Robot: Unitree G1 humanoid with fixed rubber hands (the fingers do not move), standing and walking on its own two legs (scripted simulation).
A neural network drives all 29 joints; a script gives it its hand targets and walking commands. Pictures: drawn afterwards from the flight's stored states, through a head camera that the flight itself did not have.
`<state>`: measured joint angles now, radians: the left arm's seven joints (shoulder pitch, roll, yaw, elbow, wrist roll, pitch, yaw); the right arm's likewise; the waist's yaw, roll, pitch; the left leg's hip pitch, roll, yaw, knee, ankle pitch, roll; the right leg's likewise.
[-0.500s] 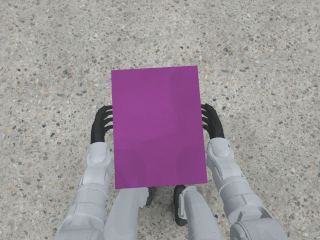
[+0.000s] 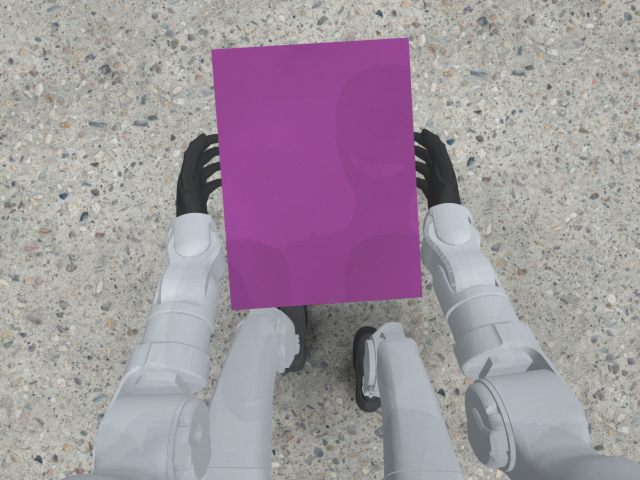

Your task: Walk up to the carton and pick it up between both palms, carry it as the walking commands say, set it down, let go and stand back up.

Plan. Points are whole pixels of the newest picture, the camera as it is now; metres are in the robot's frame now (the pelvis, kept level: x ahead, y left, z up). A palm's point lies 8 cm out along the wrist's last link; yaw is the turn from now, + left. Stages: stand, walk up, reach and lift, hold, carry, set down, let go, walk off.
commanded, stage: set down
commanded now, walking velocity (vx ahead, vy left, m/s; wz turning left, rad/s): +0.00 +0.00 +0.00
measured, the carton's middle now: (317, 188) +0.44 +0.04 -0.20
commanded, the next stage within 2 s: none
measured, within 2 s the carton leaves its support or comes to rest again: neither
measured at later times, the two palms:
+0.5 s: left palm (208, 182) +0.44 +0.19 -0.20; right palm (416, 175) +0.48 -0.10 -0.20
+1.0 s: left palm (226, 172) +0.48 +0.19 -0.29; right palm (403, 164) +0.52 -0.11 -0.30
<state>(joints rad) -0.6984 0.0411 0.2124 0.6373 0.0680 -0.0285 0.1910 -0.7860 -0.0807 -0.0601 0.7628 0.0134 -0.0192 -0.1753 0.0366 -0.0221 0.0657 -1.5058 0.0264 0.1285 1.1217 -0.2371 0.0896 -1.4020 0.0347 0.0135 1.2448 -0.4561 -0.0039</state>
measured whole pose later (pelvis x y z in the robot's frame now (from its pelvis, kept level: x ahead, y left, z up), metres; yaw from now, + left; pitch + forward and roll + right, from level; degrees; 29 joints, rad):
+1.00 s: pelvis -0.01 -0.02 -0.15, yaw +3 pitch +41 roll -1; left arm -1.15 0.12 0.37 0.72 0.06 0.15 0.12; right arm -1.22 -0.15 -0.17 0.83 0.05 0.20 -0.17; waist 0.04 -0.02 0.17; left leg -2.05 0.01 0.09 1.70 -0.37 0.10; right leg -1.91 0.09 0.01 1.86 -0.67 0.01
